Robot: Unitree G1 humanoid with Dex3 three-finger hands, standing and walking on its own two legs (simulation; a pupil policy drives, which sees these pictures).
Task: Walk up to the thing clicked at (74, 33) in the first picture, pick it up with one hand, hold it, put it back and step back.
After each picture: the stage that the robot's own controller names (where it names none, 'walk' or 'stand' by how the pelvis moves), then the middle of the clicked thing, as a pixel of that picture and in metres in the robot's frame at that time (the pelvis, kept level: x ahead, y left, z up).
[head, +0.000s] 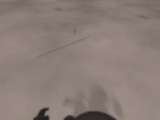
stand; (75, 32) +2.28 +0.51 -0.72
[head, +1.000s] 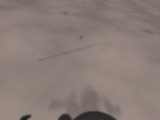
walk; (81, 38) +2.15 +0.24 -0.70
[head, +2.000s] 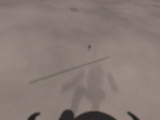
walk; (89, 48) +1.50 +0.02 -0.71
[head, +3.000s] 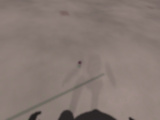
walk; (79, 64) +1.00 +0.11 -0.71
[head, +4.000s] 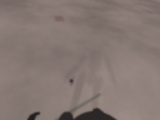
walk; (71, 82) +0.63 +0.19 -0.72
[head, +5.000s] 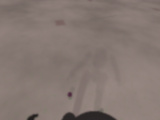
walk; (69, 95) +0.43 +0.20 -0.71
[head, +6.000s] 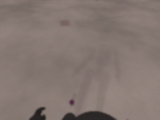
stand; (71, 103) +0.32 +0.17 -0.71
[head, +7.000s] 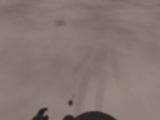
stand; (70, 103) +0.32 +0.19 -0.72
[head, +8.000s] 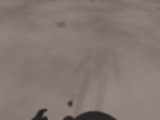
stand; (70, 104) +0.32 +0.19 -0.73
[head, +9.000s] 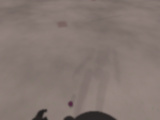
stand; (70, 104) +0.31 +0.19 -0.73
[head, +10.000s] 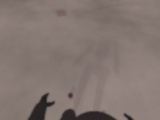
go down; (70, 96) +0.33 +0.19 -0.71
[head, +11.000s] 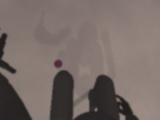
go down; (58, 65) +0.39 +0.23 -0.29
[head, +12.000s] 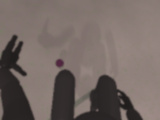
close in; (60, 64) +0.39 +0.23 -0.28
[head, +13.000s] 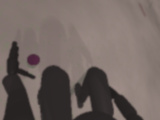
close in; (33, 61) +0.37 +0.26 -0.21
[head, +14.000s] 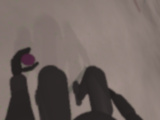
close; (28, 61) +0.37 +0.27 -0.22
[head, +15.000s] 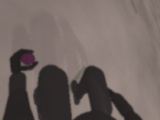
close; (27, 60) +0.36 +0.27 -0.23
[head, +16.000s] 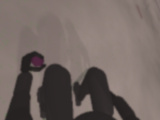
lift; (36, 62) +0.35 +0.25 -0.21
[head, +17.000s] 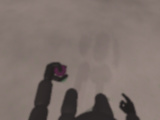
lift; (61, 74) +0.32 +0.19 +0.00
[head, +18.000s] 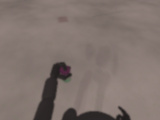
hold; (66, 74) +0.33 +0.17 +0.03
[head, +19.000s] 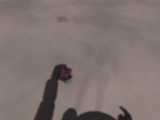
hold; (66, 76) +0.32 +0.16 +0.01
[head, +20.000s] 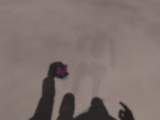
crouch; (63, 72) +0.35 +0.18 -0.06
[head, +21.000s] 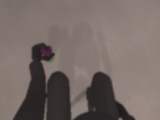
lower; (48, 54) +0.44 +0.24 -0.12
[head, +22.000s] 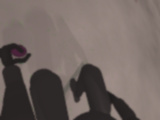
lower; (20, 55) +0.42 +0.27 -0.22
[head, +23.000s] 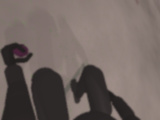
lower; (22, 54) +0.41 +0.28 -0.22
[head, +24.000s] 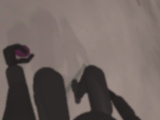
lower; (23, 55) +0.40 +0.28 -0.22
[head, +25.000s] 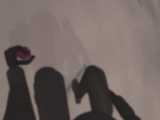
lower; (24, 57) +0.39 +0.28 -0.22
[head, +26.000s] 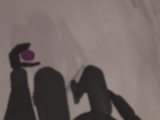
open; (27, 59) +0.38 +0.26 -0.22
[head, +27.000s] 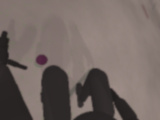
stand; (40, 61) +0.37 +0.24 -0.23
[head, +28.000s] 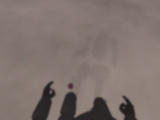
stand; (70, 86) +0.36 +0.17 -0.57
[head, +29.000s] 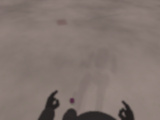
stand; (72, 101) +0.35 +0.16 -0.66
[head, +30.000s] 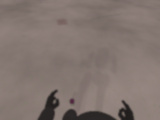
stand; (72, 102) +0.34 +0.16 -0.67
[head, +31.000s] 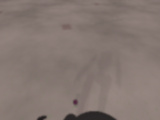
stand; (75, 103) +0.37 +0.15 -0.72
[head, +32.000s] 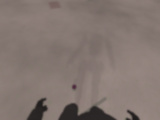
walk; (74, 87) +0.40 +0.13 -0.70
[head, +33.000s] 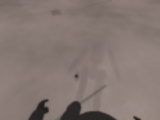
walk; (76, 77) +0.62 +0.20 -0.70
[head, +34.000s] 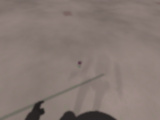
stand; (79, 64) +0.97 +0.18 -0.70
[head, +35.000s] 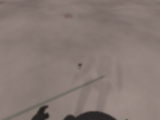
stand; (79, 66) +0.96 +0.17 -0.72
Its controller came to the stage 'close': yes
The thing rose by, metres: 0.72
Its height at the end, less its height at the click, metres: +0.00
